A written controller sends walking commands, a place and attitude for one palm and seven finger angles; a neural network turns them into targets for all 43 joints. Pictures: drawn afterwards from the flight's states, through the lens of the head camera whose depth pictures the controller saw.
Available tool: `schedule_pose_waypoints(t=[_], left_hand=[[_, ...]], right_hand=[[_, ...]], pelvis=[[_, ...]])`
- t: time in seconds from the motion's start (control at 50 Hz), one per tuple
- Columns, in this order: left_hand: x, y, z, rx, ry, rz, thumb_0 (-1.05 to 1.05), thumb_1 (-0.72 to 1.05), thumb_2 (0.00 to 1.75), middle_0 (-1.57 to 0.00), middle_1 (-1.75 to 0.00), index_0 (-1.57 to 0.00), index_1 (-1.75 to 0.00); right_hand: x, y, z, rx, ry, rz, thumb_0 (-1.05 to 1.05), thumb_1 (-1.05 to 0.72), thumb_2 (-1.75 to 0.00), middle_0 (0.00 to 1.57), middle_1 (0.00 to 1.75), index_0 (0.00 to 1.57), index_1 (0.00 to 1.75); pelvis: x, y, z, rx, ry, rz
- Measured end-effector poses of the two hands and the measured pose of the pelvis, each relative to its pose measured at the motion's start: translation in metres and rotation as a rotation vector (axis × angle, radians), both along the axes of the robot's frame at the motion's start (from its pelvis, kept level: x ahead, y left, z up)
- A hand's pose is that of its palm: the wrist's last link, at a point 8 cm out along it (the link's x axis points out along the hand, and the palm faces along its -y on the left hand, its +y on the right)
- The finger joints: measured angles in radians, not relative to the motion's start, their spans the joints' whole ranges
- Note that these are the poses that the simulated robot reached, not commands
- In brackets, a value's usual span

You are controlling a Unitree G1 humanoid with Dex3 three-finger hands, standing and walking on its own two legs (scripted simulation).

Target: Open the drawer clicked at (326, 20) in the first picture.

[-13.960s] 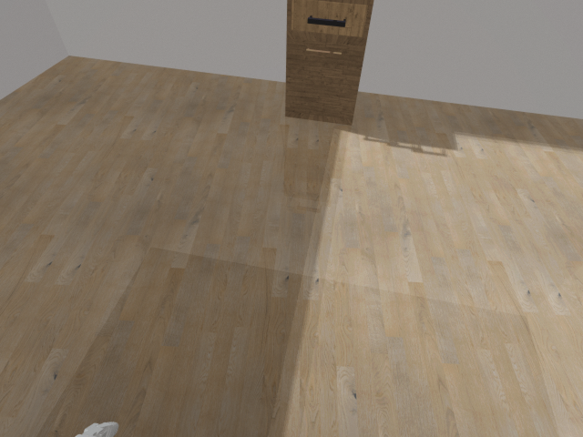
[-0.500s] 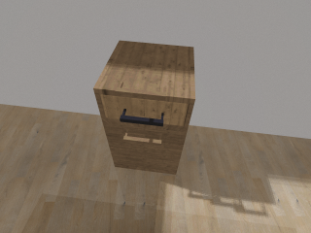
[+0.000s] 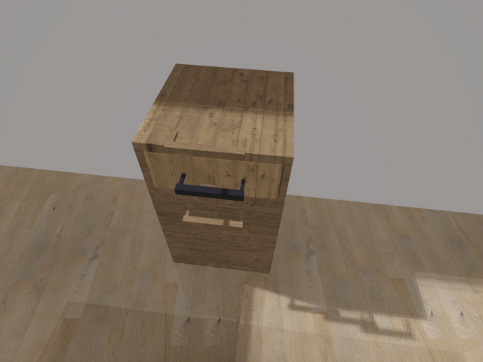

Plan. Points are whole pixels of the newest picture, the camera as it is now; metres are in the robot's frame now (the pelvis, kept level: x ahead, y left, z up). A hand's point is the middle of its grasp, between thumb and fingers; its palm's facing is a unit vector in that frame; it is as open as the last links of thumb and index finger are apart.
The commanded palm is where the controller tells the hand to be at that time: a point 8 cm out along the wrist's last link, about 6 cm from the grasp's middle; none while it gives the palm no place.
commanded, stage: raise the hand with hooked fingers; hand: left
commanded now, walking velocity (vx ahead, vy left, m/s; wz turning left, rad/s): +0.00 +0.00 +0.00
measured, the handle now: (211, 186) +0.59 +0.12 -0.16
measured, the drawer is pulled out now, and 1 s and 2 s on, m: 0.00 0.00 0.00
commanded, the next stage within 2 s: move the hooked fingers above the handle in 1.88 s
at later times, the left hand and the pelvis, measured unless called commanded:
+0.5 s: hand out of the picture +0.13 +0.18 -0.09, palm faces -0.19 -0.20 -0.96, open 9.1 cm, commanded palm +0.16 +0.20 +0.00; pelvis +0.03 -0.06 -0.05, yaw -2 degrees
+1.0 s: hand (149, 263) +0.27 +0.18 +0.01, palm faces +0.09 -0.08 -0.99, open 12.0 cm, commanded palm +0.25 +0.19 +0.06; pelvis +0.02 -0.04 -0.04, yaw -6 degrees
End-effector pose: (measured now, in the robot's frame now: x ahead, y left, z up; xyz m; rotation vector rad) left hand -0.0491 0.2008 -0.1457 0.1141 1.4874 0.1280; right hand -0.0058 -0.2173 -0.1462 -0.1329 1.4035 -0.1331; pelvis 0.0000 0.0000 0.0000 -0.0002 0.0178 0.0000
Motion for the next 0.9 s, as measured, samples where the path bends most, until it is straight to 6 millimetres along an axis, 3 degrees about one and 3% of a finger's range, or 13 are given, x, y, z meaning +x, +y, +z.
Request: schedule_pose_waypoints(t=[0.04, 0.06, 0.14, 0.2, 0.26, 0.32, 0.4, 0.46, 0.52, 0.62, 0.72, 0.8, 0.9], left_hand=[[0.038, 0.001, 0.013, 0.042, -0.15, -0.094, 0.01, 0.91, 0.9, -0.2, -0.3, -0.2, -0.3], [0.059, 0.012, 0.026, 0.127, -0.254, -0.128, 0.04, 0.94, 0.9, -0.21, -0.3, -0.21, -0.31], [0.149, 0.037, 0.09, 0.397, -0.63, -0.26, 0.07, 0.94, 0.88, -0.21, -0.32, -0.21, -0.33], [0.214, 0.026, 0.141, 0.61, -0.871, -0.487, 0.06, 0.88, 0.86, -0.21, -0.35, -0.21, -0.36], [0.251, 0.002, 0.166, 0.785, -1.005, -0.695, 0.04, 0.81, 0.84, -0.21, -0.39, -0.21, -0.39], [0.249, -0.022, 0.156, 0.826, -1.013, -0.836, 0.02, 0.73, 0.81, -0.21, -0.43, -0.21, -0.43], [0.207, -0.036, 0.119, 0.794, -0.916, -0.952, 0.01, 0.63, 0.77, -0.22, -0.48, -0.22, -0.49], [0.173, -0.028, 0.109, 0.843, -0.828, -1.02, 0.0, 0.54, 0.74, -0.24, -0.53, -0.24, -0.53], [0.166, -0.011, 0.124, 0.983, -0.82, -1.031, 0.0, 0.46, 0.71, -0.26, -0.58, -0.26, -0.58], [0.208, 0.003, 0.169, 1.223, -0.995, -0.97, 0.0, 0.33, 0.66, -0.27, -0.65, -0.27, -0.66], [0.26, -0.014, 0.184, 1.212, -1.071, -0.965, 0.0, 0.23, 0.61, -0.27, -0.73, -0.27, -0.73], [0.272, -0.029, 0.178, 1.081, -1.013, -1.048, 0.0, 0.14, 0.57, -0.27, -0.79, -0.27, -0.79], [0.276, -0.03, 0.18, 1.017, -1.0, -1.199, 0.0, 0.02, 0.52, -0.28, -0.86, -0.29, -0.86]], right_hand=[[0.011, -0.007, 0.004, -0.028, -0.09, -0.005, 0.02, -0.93, -0.9, 0.2, 0.3, 0.2, 0.3], [0.02, -0.012, 0.007, -0.046, -0.163, -0.005, 0.02, -0.93, -0.9, 0.2, 0.3, 0.2, 0.3], [0.071, -0.034, 0.011, -0.079, -0.415, -0.012, 0.02, -0.92, -0.9, 0.2, 0.3, 0.2, 0.3], [0.121, -0.048, 0.017, -0.087, -0.579, 0.037, 0.02, -0.92, -0.9, 0.2, 0.3, 0.2, 0.3], [0.172, -0.06, 0.028, -0.081, -0.693, 0.062, 0.02, -0.91, -0.9, 0.2, 0.3, 0.2, 0.3], [0.216, -0.068, 0.043, -0.063, -0.731, 0.085, 0.02, -0.91, -0.9, 0.2, 0.3, 0.2, 0.3], [0.261, -0.07, 0.058, -0.066, -0.741, 0.2, 0.01, -0.91, -0.9, 0.19, 0.3, 0.2, 0.3], [0.288, -0.067, 0.06, -0.084, -0.758, 0.289, 0.01, -0.91, -0.9, 0.19, 0.3, 0.2, 0.3], [0.305, -0.058, 0.05, -0.08, -0.769, 0.334, 0.01, -0.91, -0.9, 0.19, 0.3, 0.2, 0.3], [0.303, -0.037, 0.023, -0.002, -0.758, 0.343, 0.01, -0.91, -0.9, 0.19, 0.3, 0.2, 0.3], [0.258, -0.031, -0.002, 0.086, -0.636, 0.266, 0.01, -0.91, -0.9, 0.2, 0.3, 0.2, 0.3], [0.208, -0.046, -0.007, 0.074, -0.519, 0.163, 0.01, -0.9, -0.9, 0.2, 0.3, 0.2, 0.3], [0.16, -0.08, -0.005, -0.046, -0.435, 0.069, 0.01, -0.9, -0.9, 0.2, 0.3, 0.2, 0.3]], pelvis=[[0.003, -0.003, -0.003, 0.006, -0.005, -0.003], [0.005, -0.006, -0.004, 0.015, -0.005, -0.008], [0.013, -0.013, -0.011, 0.027, 0.01, 0.011], [0.015, -0.016, -0.018, 0.019, 0.048, 0.013], [0.018, -0.021, -0.024, 0.024, 0.096, -0.016], [0.021, -0.031, -0.03, 0.046, 0.139, -0.056], [0.025, -0.047, -0.039, 0.065, 0.176, -0.093], [0.028, -0.054, -0.047, 0.052, 0.186, -0.066], [0.028, -0.058, -0.055, 0.035, 0.185, -0.03], [0.023, -0.062, -0.066, 0.028, 0.186, 0.001], [0.019, -0.063, -0.061, 0.047, 0.191, -0.022], [0.022, -0.061, -0.048, 0.072, 0.174, -0.083], [0.022, -0.053, -0.039, 0.062, 0.151, -0.125]])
